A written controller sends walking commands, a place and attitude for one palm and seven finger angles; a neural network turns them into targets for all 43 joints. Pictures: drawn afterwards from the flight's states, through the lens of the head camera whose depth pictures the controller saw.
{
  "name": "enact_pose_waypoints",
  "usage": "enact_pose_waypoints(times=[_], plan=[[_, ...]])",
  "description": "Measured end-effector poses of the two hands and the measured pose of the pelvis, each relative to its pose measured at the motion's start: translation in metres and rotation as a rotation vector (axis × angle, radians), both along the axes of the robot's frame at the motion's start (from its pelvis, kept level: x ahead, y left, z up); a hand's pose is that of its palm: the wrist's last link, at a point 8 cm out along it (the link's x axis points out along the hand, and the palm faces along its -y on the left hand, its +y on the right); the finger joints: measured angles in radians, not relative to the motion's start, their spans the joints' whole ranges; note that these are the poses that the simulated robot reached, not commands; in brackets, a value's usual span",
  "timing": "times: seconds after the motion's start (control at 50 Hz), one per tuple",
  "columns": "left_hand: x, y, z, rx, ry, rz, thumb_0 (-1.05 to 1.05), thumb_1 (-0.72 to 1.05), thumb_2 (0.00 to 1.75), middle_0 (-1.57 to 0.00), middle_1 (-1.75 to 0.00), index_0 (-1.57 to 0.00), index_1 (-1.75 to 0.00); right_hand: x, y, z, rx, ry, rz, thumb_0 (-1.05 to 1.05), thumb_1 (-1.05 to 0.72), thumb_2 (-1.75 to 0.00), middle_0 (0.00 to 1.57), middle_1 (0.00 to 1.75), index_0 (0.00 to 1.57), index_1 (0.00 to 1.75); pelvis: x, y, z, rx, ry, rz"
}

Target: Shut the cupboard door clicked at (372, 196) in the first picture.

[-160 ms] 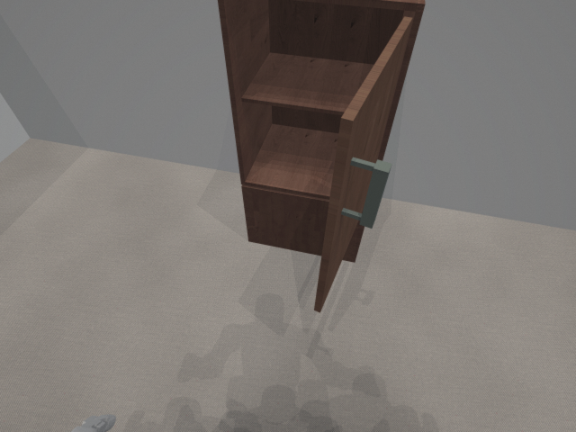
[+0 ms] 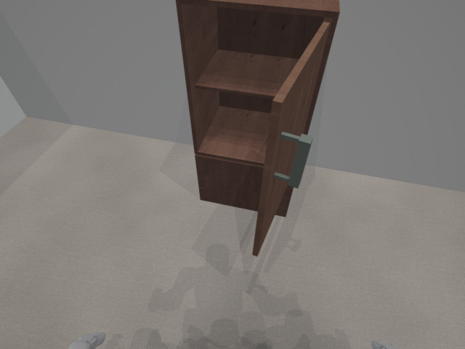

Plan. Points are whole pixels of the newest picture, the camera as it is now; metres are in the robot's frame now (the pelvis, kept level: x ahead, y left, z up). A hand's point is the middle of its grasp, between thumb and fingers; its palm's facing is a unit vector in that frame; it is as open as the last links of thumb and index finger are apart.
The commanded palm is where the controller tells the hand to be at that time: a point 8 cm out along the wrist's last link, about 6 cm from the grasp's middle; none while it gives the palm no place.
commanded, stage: stand and wait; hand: left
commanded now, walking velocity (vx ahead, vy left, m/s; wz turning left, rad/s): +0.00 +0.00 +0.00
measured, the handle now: (290, 160) +0.51 -0.10 +0.03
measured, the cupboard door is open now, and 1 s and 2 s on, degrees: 79 79 79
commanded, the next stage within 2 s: look at it before walking up in 0.66 s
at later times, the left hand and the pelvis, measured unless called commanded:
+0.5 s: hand out of the picture +0.05 +0.23 -0.15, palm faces -0.02 -0.94 -0.34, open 7.4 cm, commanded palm none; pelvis -0.01 -0.02 +0.01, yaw +0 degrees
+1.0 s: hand out of the picture +0.06 +0.22 -0.15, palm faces -0.03 -0.94 -0.33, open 7.4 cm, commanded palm none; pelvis -0.02 -0.02 +0.01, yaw +0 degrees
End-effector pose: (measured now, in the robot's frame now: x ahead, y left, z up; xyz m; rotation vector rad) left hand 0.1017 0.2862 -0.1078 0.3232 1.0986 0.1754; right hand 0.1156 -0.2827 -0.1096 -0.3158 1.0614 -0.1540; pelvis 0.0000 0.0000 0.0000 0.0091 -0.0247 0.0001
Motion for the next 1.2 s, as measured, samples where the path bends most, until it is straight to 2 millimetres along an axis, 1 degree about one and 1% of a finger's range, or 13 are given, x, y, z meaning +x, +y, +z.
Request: enact_pose_waypoints(times=[0.06,0.14,0.4,0.5,0.58,0.68,0.9,1.2], plan=[[-0.003,-0.006,-0.001,-0.012,0.005,0.002,0.01,0.91,0.89,-0.21,-0.3,-0.2,-0.3,0.001,0.0,0.001,0.006,-0.004,0.001,0.0,-0.91,-0.9,0.2,0.3,0.2,0.3,-0.001,-0.002,0.001,0.0,-0.002,-0.001],[-0.013,-0.011,-0.004,-0.02,0.026,0.011,0.01,0.91,0.89,-0.21,-0.3,-0.2,-0.3,-0.004,-0.002,0.0,0.007,0.012,-0.004,0.0,-0.91,-0.9,0.21,0.3,0.2,0.3,-0.002,-0.005,0.002,0.0,-0.003,-0.002],[-0.05,-0.011,-0.008,-0.007,0.118,0.044,0.01,0.91,0.89,-0.21,-0.3,-0.2,-0.3,-0.051,-0.02,-0.007,-0.009,0.132,-0.052,0.0,-0.91,-0.9,0.2,0.3,0.2,0.3,-0.01,-0.014,0.005,-0.002,-0.01,-0.004],[-0.056,-0.012,-0.007,-0.002,0.132,0.046,0.01,0.91,0.89,-0.21,-0.3,-0.2,-0.3,-0.065,-0.024,-0.009,-0.009,0.164,-0.062,0.0,-0.91,-0.9,0.2,0.3,0.2,0.3,-0.013,-0.016,0.005,-0.002,-0.01,-0.004],[-0.056,-0.013,-0.006,-0.001,0.129,0.043,0.01,0.91,0.89,-0.21,-0.3,-0.2,-0.3,-0.072,-0.025,-0.009,-0.007,0.176,-0.067,0.0,-0.91,-0.9,0.2,0.3,0.2,0.3,-0.015,-0.017,0.006,-0.003,-0.01,-0.004],[-0.053,-0.015,-0.005,-0.003,0.114,0.036,0.01,0.91,0.89,-0.21,-0.3,-0.2,-0.3,-0.074,-0.025,-0.009,-0.002,0.169,-0.07,0.0,-0.91,-0.9,0.2,0.3,0.2,0.3,-0.017,-0.018,0.006,-0.003,-0.012,-0.007],[-0.046,-0.018,-0.004,-0.012,0.086,0.024,0.01,0.91,0.89,-0.21,-0.3,-0.2,-0.3,-0.072,-0.023,-0.007,0.001,0.146,-0.065,0.0,-0.91,-0.9,0.2,0.3,0.2,0.3,-0.02,-0.018,0.007,-0.004,-0.01,-0.008],[-0.053,-0.014,-0.006,-0.01,0.115,0.032,0.01,0.91,0.89,-0.21,-0.3,-0.2,-0.3,-0.071,-0.022,-0.006,-0.005,0.162,-0.065,0.0,-0.91,-0.9,0.2,0.3,0.2,0.3,-0.018,-0.016,0.007,-0.005,-0.006,-0.008]])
